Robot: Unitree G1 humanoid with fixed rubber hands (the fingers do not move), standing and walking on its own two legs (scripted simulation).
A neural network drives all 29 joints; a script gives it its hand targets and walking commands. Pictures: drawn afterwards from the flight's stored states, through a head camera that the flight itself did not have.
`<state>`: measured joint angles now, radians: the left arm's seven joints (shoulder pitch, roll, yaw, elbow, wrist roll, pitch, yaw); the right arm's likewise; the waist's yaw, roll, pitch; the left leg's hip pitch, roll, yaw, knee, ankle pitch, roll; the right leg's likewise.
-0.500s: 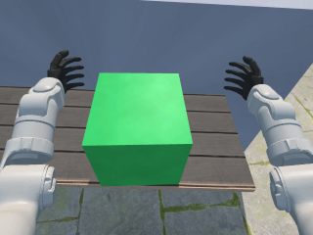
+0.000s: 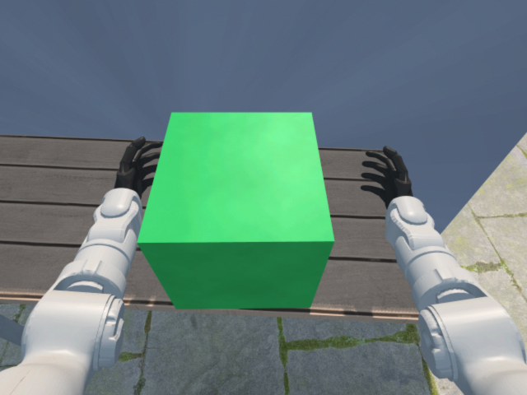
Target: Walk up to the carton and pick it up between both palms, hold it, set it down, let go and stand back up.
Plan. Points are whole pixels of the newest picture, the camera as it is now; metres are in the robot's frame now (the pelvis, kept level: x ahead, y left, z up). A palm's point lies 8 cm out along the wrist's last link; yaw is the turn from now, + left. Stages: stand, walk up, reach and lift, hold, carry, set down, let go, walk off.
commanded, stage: reach and lift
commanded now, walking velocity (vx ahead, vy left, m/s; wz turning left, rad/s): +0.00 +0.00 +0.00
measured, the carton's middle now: (242, 212) +0.42 +0.07 +0.01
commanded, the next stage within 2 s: none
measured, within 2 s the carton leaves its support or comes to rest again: neither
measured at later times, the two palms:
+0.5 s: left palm (149, 205) +0.39 +0.22 +0.05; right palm (393, 202) +0.42 -0.19 +0.06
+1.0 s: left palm (159, 211) +0.39 +0.20 +0.04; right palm (367, 206) +0.41 -0.14 +0.06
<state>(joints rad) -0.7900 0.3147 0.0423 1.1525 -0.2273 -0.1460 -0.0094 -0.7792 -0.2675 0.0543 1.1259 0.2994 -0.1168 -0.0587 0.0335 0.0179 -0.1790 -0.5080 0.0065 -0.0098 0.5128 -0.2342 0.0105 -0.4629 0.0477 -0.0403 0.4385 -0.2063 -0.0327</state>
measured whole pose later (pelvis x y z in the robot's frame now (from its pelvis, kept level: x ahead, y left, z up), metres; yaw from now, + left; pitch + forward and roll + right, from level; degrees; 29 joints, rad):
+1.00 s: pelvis -0.02 +0.00 -0.01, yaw +1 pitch +17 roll -1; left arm -0.84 0.18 0.12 1.33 -0.09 -0.34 0.07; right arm -0.86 -0.13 -0.05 1.31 0.20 -0.27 -0.10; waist 0.01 -0.03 -0.21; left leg -0.64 0.00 -0.02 0.57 -0.22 0.01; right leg -0.59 0.04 -0.05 0.51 -0.21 -0.03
